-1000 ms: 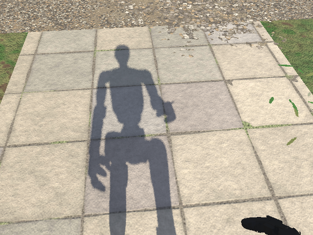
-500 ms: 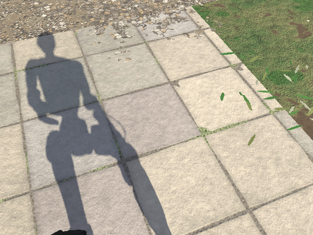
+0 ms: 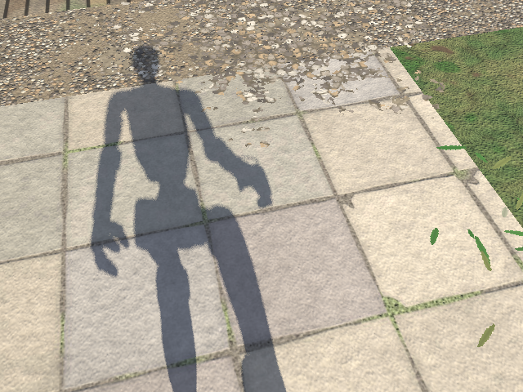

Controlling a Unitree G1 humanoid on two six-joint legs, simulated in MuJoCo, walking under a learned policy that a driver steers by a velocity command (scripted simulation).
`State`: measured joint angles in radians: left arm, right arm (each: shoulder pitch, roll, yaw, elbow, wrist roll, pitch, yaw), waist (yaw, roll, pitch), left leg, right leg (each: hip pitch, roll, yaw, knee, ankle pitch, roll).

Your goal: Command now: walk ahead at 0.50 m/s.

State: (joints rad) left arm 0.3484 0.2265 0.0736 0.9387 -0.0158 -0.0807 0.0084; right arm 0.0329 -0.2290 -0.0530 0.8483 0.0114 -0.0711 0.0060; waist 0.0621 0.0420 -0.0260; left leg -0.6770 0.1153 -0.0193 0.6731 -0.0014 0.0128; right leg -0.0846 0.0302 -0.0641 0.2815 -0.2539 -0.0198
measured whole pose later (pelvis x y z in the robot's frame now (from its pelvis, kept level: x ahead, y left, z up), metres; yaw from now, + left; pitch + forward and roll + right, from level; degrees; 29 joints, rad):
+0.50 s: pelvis +0.25 +0.05 +0.01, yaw +1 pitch +3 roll +1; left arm 0.04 0.24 0.08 0.84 -0.01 -0.07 0.00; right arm 0.37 -0.21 -0.06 0.98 0.01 -0.09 0.00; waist -0.07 -0.04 -0.01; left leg -0.05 -0.05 0.06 0.22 -0.21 0.05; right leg -0.70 -0.12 0.03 0.70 0.05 -0.02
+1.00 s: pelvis +0.52 -0.01 +0.00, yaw +6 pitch +1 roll -2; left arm 0.31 0.21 0.07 0.97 0.02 -0.10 0.01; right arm 0.14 -0.26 -0.09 0.90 0.02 -0.05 -0.01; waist 0.04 0.05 0.00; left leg -0.75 0.10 -0.10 0.92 -0.01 0.04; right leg -0.06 0.05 -0.15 0.24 -0.20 -0.06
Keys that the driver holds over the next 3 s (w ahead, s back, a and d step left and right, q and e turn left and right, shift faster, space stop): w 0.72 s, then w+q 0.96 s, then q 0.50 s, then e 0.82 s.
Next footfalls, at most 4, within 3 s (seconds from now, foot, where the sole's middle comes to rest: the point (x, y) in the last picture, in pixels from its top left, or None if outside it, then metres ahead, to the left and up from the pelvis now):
0.10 left None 0.22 0.14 -0.78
0.68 right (329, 382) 0.53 -0.10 -0.78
1.24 left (236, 282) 0.80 0.16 -0.78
1.72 right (269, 194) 1.14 0.09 -0.78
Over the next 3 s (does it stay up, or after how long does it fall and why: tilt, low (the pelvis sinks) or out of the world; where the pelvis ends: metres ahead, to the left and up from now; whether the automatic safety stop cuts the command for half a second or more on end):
stays up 1.06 0.20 0.00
